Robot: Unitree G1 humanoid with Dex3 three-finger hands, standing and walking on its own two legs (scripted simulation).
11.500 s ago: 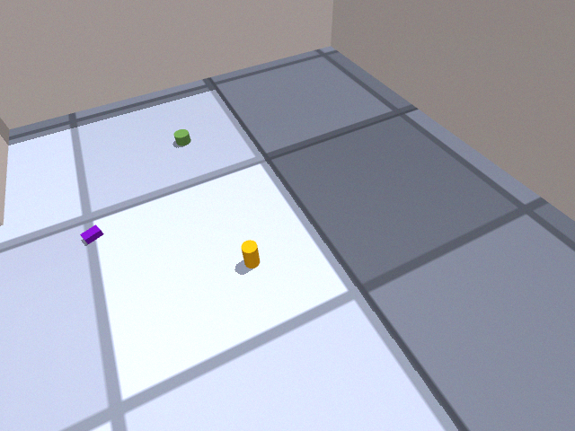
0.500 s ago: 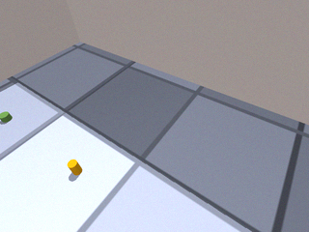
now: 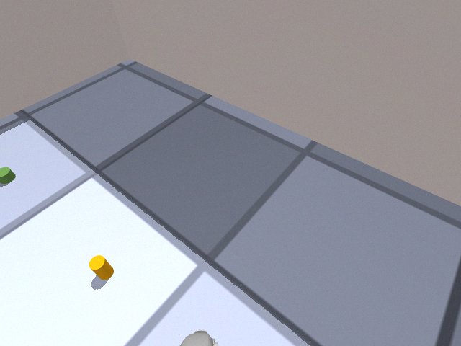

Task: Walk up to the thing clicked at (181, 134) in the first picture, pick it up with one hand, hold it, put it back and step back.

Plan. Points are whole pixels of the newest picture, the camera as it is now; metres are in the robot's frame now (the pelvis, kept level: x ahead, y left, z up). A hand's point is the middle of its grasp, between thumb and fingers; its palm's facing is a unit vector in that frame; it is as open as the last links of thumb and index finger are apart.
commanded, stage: walk up
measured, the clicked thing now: (5, 175) +1.14 +1.44 -0.74
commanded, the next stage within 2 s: none
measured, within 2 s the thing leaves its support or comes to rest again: neither
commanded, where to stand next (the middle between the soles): +0.83 +0.00 m, yaw -2 degrees
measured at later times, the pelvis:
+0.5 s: pelvis +0.24 +0.00 -0.02, yaw -2 degrees
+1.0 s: pelvis +0.45 +0.04 -0.01, yaw -3 degrees
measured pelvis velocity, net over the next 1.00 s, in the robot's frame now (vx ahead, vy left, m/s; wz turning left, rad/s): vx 0.45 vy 0.04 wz -0.05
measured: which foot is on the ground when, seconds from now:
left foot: up 0.00-0.06, down 0.08-0.50, up 0.52-0.84, down 0.86-1.00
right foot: down 0.00-0.10, up 0.12-0.46, down 0.48-0.88, up 0.90-1.00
